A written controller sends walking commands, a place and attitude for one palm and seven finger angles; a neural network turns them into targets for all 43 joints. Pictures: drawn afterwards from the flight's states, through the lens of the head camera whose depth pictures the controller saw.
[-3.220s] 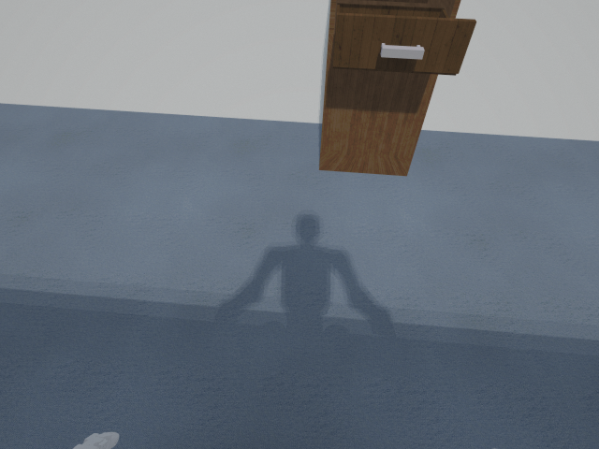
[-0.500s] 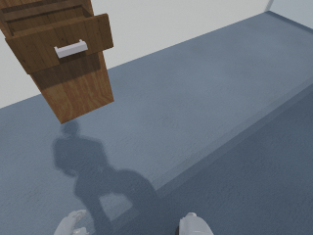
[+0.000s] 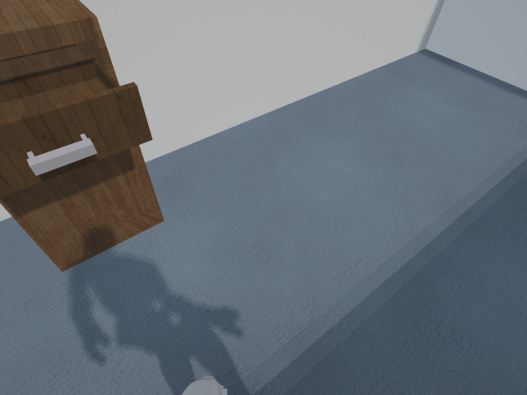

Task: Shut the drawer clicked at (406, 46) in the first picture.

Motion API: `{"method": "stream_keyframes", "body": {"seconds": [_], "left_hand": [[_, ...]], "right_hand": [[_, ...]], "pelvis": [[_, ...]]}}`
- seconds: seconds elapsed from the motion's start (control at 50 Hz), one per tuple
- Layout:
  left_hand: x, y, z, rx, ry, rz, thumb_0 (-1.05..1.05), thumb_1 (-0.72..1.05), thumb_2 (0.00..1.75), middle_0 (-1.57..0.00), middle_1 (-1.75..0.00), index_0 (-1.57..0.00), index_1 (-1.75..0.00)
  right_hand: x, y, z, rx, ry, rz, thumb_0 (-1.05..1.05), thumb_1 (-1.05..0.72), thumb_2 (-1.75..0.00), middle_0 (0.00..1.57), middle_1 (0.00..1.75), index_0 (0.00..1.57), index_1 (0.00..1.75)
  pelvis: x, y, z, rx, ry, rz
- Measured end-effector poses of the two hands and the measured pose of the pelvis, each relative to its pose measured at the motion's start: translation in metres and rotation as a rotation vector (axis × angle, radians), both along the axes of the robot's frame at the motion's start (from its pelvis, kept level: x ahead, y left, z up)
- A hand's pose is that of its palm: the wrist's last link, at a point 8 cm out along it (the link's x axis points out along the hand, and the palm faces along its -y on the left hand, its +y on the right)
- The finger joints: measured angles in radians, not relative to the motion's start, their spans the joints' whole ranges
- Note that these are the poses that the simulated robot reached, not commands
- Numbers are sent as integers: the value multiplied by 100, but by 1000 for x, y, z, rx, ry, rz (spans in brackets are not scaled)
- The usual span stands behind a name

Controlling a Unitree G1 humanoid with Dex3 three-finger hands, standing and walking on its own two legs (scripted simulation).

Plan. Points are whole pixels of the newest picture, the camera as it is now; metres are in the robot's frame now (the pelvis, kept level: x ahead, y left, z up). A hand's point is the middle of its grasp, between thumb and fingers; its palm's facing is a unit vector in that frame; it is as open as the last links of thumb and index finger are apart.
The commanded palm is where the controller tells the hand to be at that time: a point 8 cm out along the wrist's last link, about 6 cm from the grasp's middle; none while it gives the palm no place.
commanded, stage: walk to a spot facing it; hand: left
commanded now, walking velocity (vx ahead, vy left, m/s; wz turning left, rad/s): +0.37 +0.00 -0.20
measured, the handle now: (60, 151) +0.56 +0.50 +0.00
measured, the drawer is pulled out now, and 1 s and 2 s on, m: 0.30 0.30 0.30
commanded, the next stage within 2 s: turn to face it in 0.40 s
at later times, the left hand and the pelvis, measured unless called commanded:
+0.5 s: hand (175, 323) +0.28 +0.20 -0.17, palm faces -0.17 -0.98 -0.14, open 7.4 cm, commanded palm none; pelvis +0.18 +0.03 +0.00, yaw -13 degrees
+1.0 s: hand (207, 276) +0.38 +0.16 -0.18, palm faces -0.03 -0.99 -0.14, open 7.3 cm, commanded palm none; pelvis +0.25 +0.00 -0.01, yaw -2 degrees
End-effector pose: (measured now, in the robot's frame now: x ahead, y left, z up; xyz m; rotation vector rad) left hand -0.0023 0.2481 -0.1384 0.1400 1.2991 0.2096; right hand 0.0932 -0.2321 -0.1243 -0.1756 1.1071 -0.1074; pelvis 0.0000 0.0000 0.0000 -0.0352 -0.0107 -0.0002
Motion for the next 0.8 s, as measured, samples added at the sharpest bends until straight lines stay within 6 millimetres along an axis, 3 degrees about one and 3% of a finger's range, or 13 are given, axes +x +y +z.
{"method": "stream_keyframes", "body": {"seconds": [0.1,0.16,0.26,0.42,0.5,0.6,0.64,0.68,0.8], "left_hand": [[-7,11,-23,-60,135,48,0,91,90,-20,-30,-20,-30],[7,17,-25,-88,202,29,0,91,90,-20,-30,-20,-30],[72,25,-16,-106,170,-24,1,91,90,-20,-30,-20,-30],[206,21,-9,-95,51,-149,1,91,90,-20,-30,-20,-30],[280,3,-6,-78,-6,-249,1,91,90,-20,-30,-20,-30],[374,-37,-4,-36,-111,-383,1,91,90,-19,-30,-20,-30],[404,-54,-7,-19,-182,-407,1,91,90,-20,-30,-20,-30],[421,-69,-5,-19,-230,-409,0,91,90,-20,-30,-20,-30],[423,-88,7,-48,-246,-358,0,91,90,-20,-30,-20,-30]], "right_hand": [[76,23,7,-44,-86,47,1,-92,-90,20,30,20,30],[93,34,11,-58,-116,23,1,-91,-90,20,30,20,30],[75,47,12,-51,-20,-84,0,-92,-90,20,30,20,30],[23,44,6,-48,191,-272,0,-94,-90,20,30,20,30],[0,50,-2,-5,295,-359,0,-93,-90,20,30,20,30],[-16,56,-20,71,415,-451,1,-92,-90,20,30,20,30],[-16,54,-32,109,462,-463,1,-91,-90,20,30,20,30],[-7,51,-39,130,487,-458,1,-91,-90,20,30,20,30],[60,27,-40,125,380,-385,1,-91,-90,20,30,20,30]], "pelvis": [[48,25,-11,-5,-12,-17],[69,37,-10,7,-27,-52],[104,47,3,10,-30,-97],[157,45,7,18,-22,-183],[182,34,3,21,-24,-227],[214,9,-10,29,-23,-260],[228,-5,-21,49,-20,-247],[235,-11,-24,37,-26,-231],[245,-16,-13,29,-31,-173]]}}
